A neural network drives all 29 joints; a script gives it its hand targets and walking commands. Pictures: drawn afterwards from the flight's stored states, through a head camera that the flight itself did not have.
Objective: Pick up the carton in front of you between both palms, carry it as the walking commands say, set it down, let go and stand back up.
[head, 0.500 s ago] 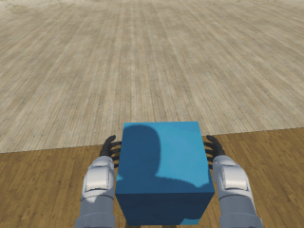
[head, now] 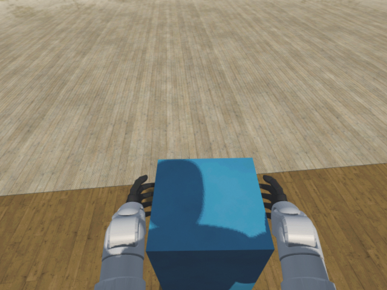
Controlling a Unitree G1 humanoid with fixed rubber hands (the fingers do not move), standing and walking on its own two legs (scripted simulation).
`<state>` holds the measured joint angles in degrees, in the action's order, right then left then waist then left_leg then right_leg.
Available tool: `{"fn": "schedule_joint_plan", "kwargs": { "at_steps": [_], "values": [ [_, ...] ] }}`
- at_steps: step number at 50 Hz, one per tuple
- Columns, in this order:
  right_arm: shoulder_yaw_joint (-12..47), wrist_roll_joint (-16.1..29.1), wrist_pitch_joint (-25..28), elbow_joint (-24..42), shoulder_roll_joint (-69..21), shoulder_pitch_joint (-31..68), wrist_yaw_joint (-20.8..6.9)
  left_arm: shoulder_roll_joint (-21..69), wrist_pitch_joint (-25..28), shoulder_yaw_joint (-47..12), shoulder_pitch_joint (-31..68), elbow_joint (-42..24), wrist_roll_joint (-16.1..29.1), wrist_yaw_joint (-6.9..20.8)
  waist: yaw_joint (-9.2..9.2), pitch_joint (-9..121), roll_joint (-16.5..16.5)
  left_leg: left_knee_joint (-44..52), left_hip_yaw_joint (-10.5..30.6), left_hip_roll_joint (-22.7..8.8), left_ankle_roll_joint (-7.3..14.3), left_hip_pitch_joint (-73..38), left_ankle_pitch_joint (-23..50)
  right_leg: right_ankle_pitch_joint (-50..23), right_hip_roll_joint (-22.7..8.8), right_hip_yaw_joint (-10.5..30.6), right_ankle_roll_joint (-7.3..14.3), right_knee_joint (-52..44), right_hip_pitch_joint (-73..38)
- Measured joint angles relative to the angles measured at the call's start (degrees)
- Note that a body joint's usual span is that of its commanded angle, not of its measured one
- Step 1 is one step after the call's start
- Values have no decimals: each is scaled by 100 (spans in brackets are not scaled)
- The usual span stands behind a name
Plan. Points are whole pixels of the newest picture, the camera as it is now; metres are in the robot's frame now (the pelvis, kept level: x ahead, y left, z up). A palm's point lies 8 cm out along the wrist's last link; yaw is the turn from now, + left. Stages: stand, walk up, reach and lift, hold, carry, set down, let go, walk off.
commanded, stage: hold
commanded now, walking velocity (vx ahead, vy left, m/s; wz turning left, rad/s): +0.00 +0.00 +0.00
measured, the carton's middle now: (206, 227) +0.29 +0.00 -0.02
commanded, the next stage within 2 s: carry in 0.26 s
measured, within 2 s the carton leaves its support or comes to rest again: neither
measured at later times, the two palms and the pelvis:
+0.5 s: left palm (128, 195) +0.31 +0.17 +0.06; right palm (268, 191) +0.32 -0.13 +0.07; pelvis +0.03 +0.01 -0.01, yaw +1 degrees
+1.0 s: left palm (128, 128) +0.53 +0.21 +0.08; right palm (234, 122) +0.55 -0.09 +0.08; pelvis +0.27 +0.04 -0.02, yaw +2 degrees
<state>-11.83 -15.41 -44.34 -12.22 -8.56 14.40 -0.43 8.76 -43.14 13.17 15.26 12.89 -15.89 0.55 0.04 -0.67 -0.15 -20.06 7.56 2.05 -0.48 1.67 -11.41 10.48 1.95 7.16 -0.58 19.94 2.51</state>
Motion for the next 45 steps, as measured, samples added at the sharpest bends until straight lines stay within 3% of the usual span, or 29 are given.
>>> {"fn": "schedule_joint_plan", "kwargs": {
  "at_steps": [12, 16, 19, 23, 26, 29, 31, 34, 35, 37, 40, 45],
  "values": [
    [-63, -16, 13, -62, -15, 67, -4, 17, 18, 66, 71, 71, -12, 3, 2, -4, -4, -51, -10, 4, -1, 42, -2, 3, 1, -6, -1, 53, 42],
    [-24, 45, -22, 41, 0, 6, 16, 6, -30, -3, 24, -27, 32, -29, 21, 346, 5, -546, -133, -46, -5, 626, -469, 434, -57, -182, -8, 503, 592],
    [77, 202, -144, 388, 27, -106, 83, -19, -157, -165, -79, -361, 171, -104, 38, 561, 3, -878, -332, -168, 3, 1025, -959, 701, -146, -391, 4, 666, 901],
    [225, 498, -481, 1021, 107, -255, 180, -51, -524, -390, -229, -1021, 419, -254, 38, 743, 89, -1090, -616, -227, 42, 1264, -857, 537, -301, -490, -52, 913, 1138],
    [362, 646, -897, 1342, 86, -254, 302, -139, -987, -459, -363, -1519, 594, -359, 5, 914, 155, -981, -844, -216, 39, 1212, -632, 1131, -469, -585, -42, 1444, 1372],
    [581, 703, -1333, 1680, 54, -305, 471, -320, -1429, -488, -447, -1885, 857, -405, -27, 983, -2, -776, -909, -334, 62, 1070, -781, 1641, -422, -1008, 4, 1939, 1750],
    [649, 758, -1628, 2049, 74, -388, 556, -339, -1677, -504, -422, -2098, 999, -445, -31, 943, -113, -536, -881, -436, 28, 914, -775, 1476, -316, -1279, 25, 1685, 1866],
    [598, 831, -1969, 2664, 90, -484, 598, -209, -1939, -520, -365, -2485, 1058, -487, 10, 853, -191, -670, -800, -512, -42, 799, -1019, 622, -190, -1655, 103, 658, 1641],
    [529, 873, -2042, 2849, 106, -541, 596, -96, -1970, -545, -361, -2571, 1019, -518, 38, 860, -226, -1085, -847, -568, -25, 936, -1216, 187, -178, -1731, 202, 597, 1575],
    [408, 970, -2172, 3058, 114, -705, 576, -57, -2062, -741, -466, -2668, 944, -542, 48, 907, -175, -2223, -992, -552, 46, 1424, -1526, 323, -232, -1821, 311, 724, 1483],
    [454, 1015, -2399, 3129, 117, -779, 582, -111, -2345, -858, -646, -2894, 942, -603, 15, 894, 38, -3230, -1266, -482, 125, 2187, -1644, 579, -357, -1777, 264, 374, 1089],
    [509, 1030, -2553, 3202, 100, -573, 583, -106, -2602, -716, -585, -3237, 997, -667, -139, 733, 178, -2230, -1548, -529, 57, 2857, -735, 636, -503, -1679, 74, -290, 319]
  ]
}}
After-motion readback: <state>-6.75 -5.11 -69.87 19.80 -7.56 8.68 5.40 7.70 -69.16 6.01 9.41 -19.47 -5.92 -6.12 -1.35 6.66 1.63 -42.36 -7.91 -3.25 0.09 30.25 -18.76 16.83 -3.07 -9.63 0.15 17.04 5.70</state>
